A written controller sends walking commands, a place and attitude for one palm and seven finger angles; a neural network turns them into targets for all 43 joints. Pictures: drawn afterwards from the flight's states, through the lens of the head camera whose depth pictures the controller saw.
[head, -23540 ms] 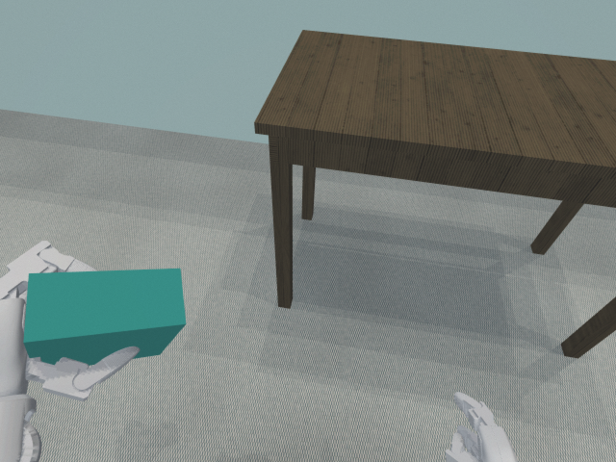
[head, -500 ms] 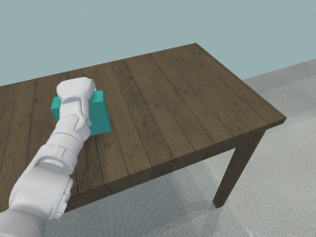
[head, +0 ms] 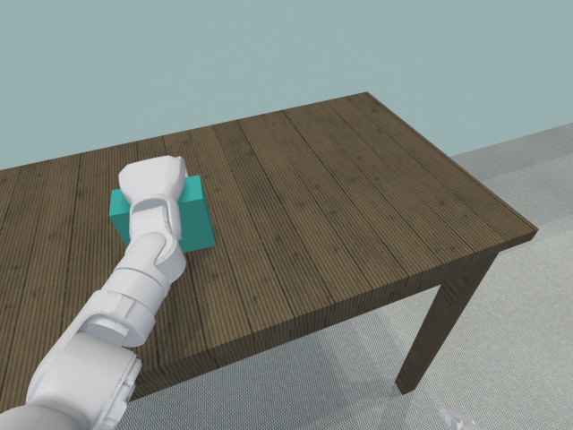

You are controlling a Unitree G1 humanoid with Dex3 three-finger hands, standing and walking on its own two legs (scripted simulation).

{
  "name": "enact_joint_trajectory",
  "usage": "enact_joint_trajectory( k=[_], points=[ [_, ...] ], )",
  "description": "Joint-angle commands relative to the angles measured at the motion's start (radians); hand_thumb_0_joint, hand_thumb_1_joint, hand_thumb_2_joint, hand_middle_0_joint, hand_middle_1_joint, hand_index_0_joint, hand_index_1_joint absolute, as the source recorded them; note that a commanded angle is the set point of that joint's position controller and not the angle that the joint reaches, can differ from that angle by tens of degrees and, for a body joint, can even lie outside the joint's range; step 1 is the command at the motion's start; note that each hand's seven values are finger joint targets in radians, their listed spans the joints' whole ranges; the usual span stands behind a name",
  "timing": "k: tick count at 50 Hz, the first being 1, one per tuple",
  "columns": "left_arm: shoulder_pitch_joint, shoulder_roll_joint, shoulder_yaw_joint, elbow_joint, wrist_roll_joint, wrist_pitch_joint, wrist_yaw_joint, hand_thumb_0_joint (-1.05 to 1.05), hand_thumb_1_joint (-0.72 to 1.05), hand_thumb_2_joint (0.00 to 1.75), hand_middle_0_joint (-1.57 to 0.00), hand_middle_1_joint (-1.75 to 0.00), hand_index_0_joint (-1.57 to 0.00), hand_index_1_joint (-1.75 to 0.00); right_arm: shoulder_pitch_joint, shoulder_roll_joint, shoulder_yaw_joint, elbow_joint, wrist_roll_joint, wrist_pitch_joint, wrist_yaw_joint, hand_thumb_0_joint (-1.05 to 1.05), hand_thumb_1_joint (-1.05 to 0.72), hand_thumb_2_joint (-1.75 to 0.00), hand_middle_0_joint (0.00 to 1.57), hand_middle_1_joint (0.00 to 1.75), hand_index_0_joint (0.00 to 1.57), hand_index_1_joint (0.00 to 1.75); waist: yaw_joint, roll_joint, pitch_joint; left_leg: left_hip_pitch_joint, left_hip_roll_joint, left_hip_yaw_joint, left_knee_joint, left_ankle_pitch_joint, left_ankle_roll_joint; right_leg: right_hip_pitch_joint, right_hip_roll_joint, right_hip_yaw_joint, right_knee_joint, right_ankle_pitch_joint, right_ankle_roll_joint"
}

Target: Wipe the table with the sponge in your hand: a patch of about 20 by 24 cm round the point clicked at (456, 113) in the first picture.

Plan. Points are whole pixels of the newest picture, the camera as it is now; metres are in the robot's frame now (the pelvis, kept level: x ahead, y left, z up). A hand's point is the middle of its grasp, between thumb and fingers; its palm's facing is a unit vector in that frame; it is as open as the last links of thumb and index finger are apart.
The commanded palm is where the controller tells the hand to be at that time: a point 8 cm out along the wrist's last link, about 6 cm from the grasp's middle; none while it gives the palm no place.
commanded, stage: wipe back along the third lane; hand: left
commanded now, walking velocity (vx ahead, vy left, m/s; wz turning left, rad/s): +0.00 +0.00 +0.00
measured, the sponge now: (170, 228) +0.41 +0.22 +0.07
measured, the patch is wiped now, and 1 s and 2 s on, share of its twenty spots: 1.00 1.00 1.00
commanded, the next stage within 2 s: slide back across to the middle lane in 1.20 s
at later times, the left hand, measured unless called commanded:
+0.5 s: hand (174, 231) +0.36 +0.19 +0.12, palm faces +0.09 -0.06 -0.99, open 9.8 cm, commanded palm +0.31 +0.17 +0.15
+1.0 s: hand (181, 263) +0.30 +0.16 +0.12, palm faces +0.12 -0.09 -0.99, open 9.8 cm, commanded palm +0.25 +0.16 +0.15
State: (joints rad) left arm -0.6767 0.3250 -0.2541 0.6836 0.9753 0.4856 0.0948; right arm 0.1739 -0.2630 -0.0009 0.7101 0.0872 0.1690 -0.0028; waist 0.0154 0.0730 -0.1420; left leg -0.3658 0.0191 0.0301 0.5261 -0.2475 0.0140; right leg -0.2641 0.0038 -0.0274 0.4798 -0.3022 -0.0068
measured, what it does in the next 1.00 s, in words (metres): stands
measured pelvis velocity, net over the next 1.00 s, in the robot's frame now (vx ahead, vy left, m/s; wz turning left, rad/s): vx -0.01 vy -0.04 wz -0.01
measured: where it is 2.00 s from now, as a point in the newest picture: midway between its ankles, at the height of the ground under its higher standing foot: outside the picture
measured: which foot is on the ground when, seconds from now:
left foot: down 0.00-1.00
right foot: down 0.00-1.00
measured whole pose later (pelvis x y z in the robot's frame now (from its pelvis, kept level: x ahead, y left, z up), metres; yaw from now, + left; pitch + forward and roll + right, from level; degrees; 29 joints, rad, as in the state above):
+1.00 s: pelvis -0.01 -0.04 +0.00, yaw +0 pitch -2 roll +1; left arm -0.22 0.34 -0.32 0.06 0.97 0.61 0.00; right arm 0.02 -0.28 0.04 0.64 0.10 0.17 0.01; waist 0.07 0.10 -0.10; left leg -0.24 0.05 0.03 0.52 -0.24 -0.03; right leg -0.17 0.03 -0.03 0.55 -0.34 -0.05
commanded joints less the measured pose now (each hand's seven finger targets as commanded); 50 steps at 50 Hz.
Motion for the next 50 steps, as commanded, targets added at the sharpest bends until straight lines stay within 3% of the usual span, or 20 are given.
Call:
enact_joint_trajectory(
  k=[1, 4, 6, 11, 14, 18, 19, 21, 30, 32, 35, 37, 38, 41, 43, 44, 47, 48, 49, 50],
  points=[
    [-0.209, 0.009, -0.038, -0.145, -0.020, 0.055, -0.042, 0.00, 0.10, 1.30, -1.20, -1.60, -1.20, -1.60, -0.214, -0.117, -0.027, -0.177, 0.007, -0.036, 0.008, 0.00, -0.90, -0.90, 0.20, 0.30, 0.20, 0.30, 0.012, -0.097, -0.169, 0.200, -0.023, -0.030, -0.042, 0.267, 0.030, -0.006, 0.050, -0.045, -0.042, 0.282, -0.061],
    [-0.145, 0.038, -0.011, -0.181, -0.030, 0.078, -0.058, 0.00, 0.10, 1.30, -1.20, -1.60, -1.20, -1.60, -0.241, -0.118, -0.021, -0.190, 0.007, -0.026, 0.008, 0.00, -0.90, -0.90, 0.20, 0.30, 0.20, 0.30, 0.022, -0.143, -0.172, 0.197, -0.027, -0.029, -0.033, 0.289, 0.032, 0.032, 0.046, -0.042, -0.033, 0.335, -0.058],
    [-0.130, 0.019, -0.034, -0.229, -0.031, 0.092, -0.073, 0.00, 0.10, 1.30, -1.20, -1.60, -1.20, -1.60, -0.259, -0.113, -0.013, -0.201, 0.009, -0.018, 0.009, 0.00, -0.90, -0.90, 0.20, 0.30, 0.20, 0.30, 0.022, -0.148, -0.161, 0.196, -0.030, -0.022, -0.033, 0.292, 0.032, 0.040, 0.041, -0.043, -0.034, 0.356, -0.056],
    [-0.086, -0.012, -0.075, -0.322, -0.022, 0.098, -0.100, 0.00, 0.10, 1.30, -1.20, -1.60, -1.20, -1.60, -0.295, -0.102, -0.002, -0.222, 0.012, -0.010, 0.017, 0.00, -0.90, -0.90, 0.20, 0.30, 0.20, 0.30, 0.025, -0.112, -0.139, 0.213, -0.031, -0.022, -0.023, 0.316, 0.029, 0.041, 0.038, -0.040, -0.022, 0.381, -0.061],
    [-0.059, -0.023, -0.088, -0.373, -0.020, 0.101, -0.112, 0.00, 0.10, 1.30, -1.20, -1.60, -1.20, -1.60, -0.314, -0.098, 0.002, -0.232, 0.012, -0.007, 0.021, 0.00, -0.90, -0.90, 0.20, 0.30, 0.20, 0.30, 0.026, -0.129, -0.138, 0.216, -0.028, -0.022, -0.014, 0.336, 0.028, 0.053, 0.036, -0.038, -0.012, 0.414, -0.063],
    [0.026, 0.032, -0.034, -0.444, -0.023, 0.101, -0.116, 0.00, 0.10, 1.30, -1.20, -1.60, -1.20, -1.60, -0.333, -0.098, 0.006, -0.244, 0.009, -0.007, 0.025, 0.00, -0.90, -0.90, 0.20, 0.30, 0.20, 0.30, 0.046, -0.134, -0.171, 0.214, -0.030, -0.020, -0.004, 0.374, 0.024, 0.102, 0.033, -0.026, 0.002, 0.488, -0.064],
    [0.042, -0.008, -0.074, -0.467, -0.022, 0.102, -0.119, 0.00, 0.10, 1.30, -1.20, -1.60, -1.20, -1.60, -0.340, -0.096, 0.010, -0.248, 0.010, -0.008, 0.028, 0.00, -0.90, -0.90, 0.20, 0.30, 0.20, 0.30, 0.040, -0.130, -0.159, 0.218, -0.032, -0.013, 0.003, 0.389, 0.024, 0.100, 0.031, -0.027, 0.010, 0.515, -0.062],
    [0.096, -0.013, -0.084, -0.521, -0.029, 0.107, -0.125, 0.00, 0.10, 1.30, -1.20, -1.60, -1.20, -1.60, -0.353, -0.091, 0.012, -0.259, 0.012, -0.006, 0.035, 0.00, -0.90, -0.90, 0.20, 0.30, 0.20, 0.30, 0.046, -0.114, -0.155, 0.217, -0.035, -0.008, 0.006, 0.396, 0.024, 0.108, 0.029, -0.023, 0.009, 0.540, -0.059],
    [0.193, 0.038, -0.048, -0.614, -0.031, 0.151, -0.127, 0.00, 0.10, 1.30, -1.20, -1.60, -1.20, -1.60, -0.391, -0.093, 0.017, -0.264, 0.016, -0.014, 0.033, 0.00, -0.90, -0.90, 0.20, 0.30, 0.20, 0.30, 0.060, -0.151, -0.113, 0.192, -0.038, 0.002, -0.011, 0.309, 0.024, 0.107, 0.028, -0.003, -0.002, 0.466, -0.052],
    [0.201, 0.022, -0.064, -0.621, -0.028, 0.155, -0.129, 0.00, 0.10, 1.30, -1.20, -1.60, -1.20, -1.60, -0.393, -0.091, 0.018, -0.262, 0.016, -0.020, 0.033, 0.00, -0.90, -0.90, 0.20, 0.30, 0.20, 0.30, 0.059, -0.163, -0.104, 0.189, -0.042, 0.007, -0.010, 0.301, 0.026, 0.103, 0.029, 0.001, -0.003, 0.467, -0.049],
    [0.254, 0.066, -0.019, -0.636, -0.038, 0.155, -0.127, 0.00, 0.10, 1.30, -1.20, -1.60, -1.20, -1.60, -0.402, -0.093, 0.019, -0.264, 0.015, -0.026, 0.027, 0.00, -0.90, -0.90, 0.20, 0.30, 0.20, 0.30, 0.068, -0.176, -0.096, 0.181, -0.042, 0.012, -0.016, 0.266, 0.025, 0.110, 0.026, 0.013, -0.011, 0.431, -0.042],
    [0.251, 0.050, -0.038, -0.650, -0.037, 0.155, -0.130, 0.00, 0.10, 1.30, -1.20, -1.60, -1.20, -1.60, -0.407, -0.090, 0.018, -0.265, 0.017, -0.030, 0.023, 0.00, -0.90, -0.90, 0.20, 0.30, 0.20, 0.30, 0.065, -0.164, -0.077, 0.179, -0.045, 0.015, -0.021, 0.237, 0.026, 0.096, 0.025, 0.021, -0.025, 0.386, -0.039],
    [0.263, 0.088, 0.002, -0.652, -0.035, 0.155, -0.127, 0.00, 0.10, 1.30, -1.20, -1.60, -1.20, -1.60, -0.408, -0.096, 0.015, -0.261, 0.013, -0.030, 0.021, 0.00, -0.90, -0.90, 0.20, 0.30, 0.20, 0.30, 0.070, -0.181, -0.073, 0.179, -0.041, 0.010, -0.027, 0.223, 0.025, 0.094, 0.029, 0.029, -0.031, 0.361, -0.043],
    [0.288, 0.046, -0.037, -0.669, -0.041, 0.153, -0.127, 0.00, 0.10, 1.30, -1.20, -1.60, -1.20, -1.60, -0.416, -0.090, 0.018, -0.266, 0.016, -0.040, 0.022, 0.00, -0.90, -0.90, 0.20, 0.30, 0.20, 0.30, 0.068, -0.166, -0.065, 0.180, -0.045, 0.019, -0.027, 0.209, 0.026, 0.087, 0.026, 0.027, -0.035, 0.337, -0.037],
    [0.322, 0.105, 0.020, -0.677, -0.041, 0.151, -0.124, 0.00, 0.10, 1.30, -1.20, -1.60, -1.20, -1.60, -0.420, -0.097, 0.014, -0.264, 0.013, -0.041, 0.020, 0.00, -0.90, -0.90, 0.20, 0.30, 0.20, 0.30, 0.080, -0.158, -0.051, 0.179, -0.042, 0.011, -0.033, 0.191, 0.024, 0.085, 0.028, 0.045, -0.045, 0.304, -0.042],
    [0.321, 0.055, -0.024, -0.697, -0.049, 0.150, -0.126, 0.00, 0.10, 1.30, -1.20, -1.60, -1.20, -1.60, -0.426, -0.088, 0.017, -0.274, 0.015, -0.045, 0.019, 0.00, -0.90, -0.90, 0.20, 0.30, 0.20, 0.30, 0.076, -0.159, -0.053, 0.180, -0.046, 0.020, -0.031, 0.189, 0.028, 0.086, 0.024, 0.036, -0.046, 0.296, -0.036],
    [0.321, 0.071, -0.013, -0.685, -0.051, 0.149, -0.125, 0.00, 0.10, 1.30, -1.20, -1.60, -1.20, -1.60, -0.427, -0.089, 0.017, -0.264, 0.015, -0.049, 0.013, 0.00, -0.90, -0.90, 0.20, 0.30, 0.20, 0.30, 0.074, -0.152, -0.014, 0.176, -0.044, 0.020, -0.036, 0.160, 0.026, 0.060, 0.024, 0.047, -0.063, 0.242, -0.035],
    [0.335, 0.111, 0.027, -0.691, -0.050, 0.147, -0.120, 0.00, 0.10, 1.30, -1.20, -1.60, -1.20, -1.60, -0.426, -0.094, 0.015, -0.262, 0.012, -0.050, 0.013, 0.00, -0.90, -0.90, 0.20, 0.30, 0.20, 0.30, 0.082, -0.144, -0.006, 0.179, -0.042, 0.012, -0.041, 0.150, 0.025, 0.055, 0.027, 0.056, -0.071, 0.216, -0.041],
    [0.342, 0.069, -0.009, -0.703, -0.054, 0.144, -0.122, 0.00, 0.10, 1.30, -1.20, -1.60, -1.20, -1.60, -0.429, -0.090, 0.016, -0.270, 0.014, -0.055, 0.013, 0.00, -0.90, -0.90, 0.20, 0.30, 0.20, 0.30, 0.077, -0.153, -0.020, 0.177, -0.045, 0.020, -0.035, 0.156, 0.027, 0.067, 0.024, 0.049, -0.063, 0.230, -0.035],
    [0.370, 0.089, 0.014, -0.699, -0.058, 0.143, -0.118, 0.00, 0.10, 1.30, -1.20, -1.60, -1.20, -1.60, -0.429, -0.090, 0.015, -0.267, 0.013, -0.057, 0.013, 0.00, -0.90, -0.90, 0.20, 0.30, 0.20, 0.30, 0.082, -0.156, -0.008, 0.178, -0.044, 0.018, -0.036, 0.153, 0.026, 0.062, 0.025, 0.054, -0.070, 0.220, -0.036]
  ],
)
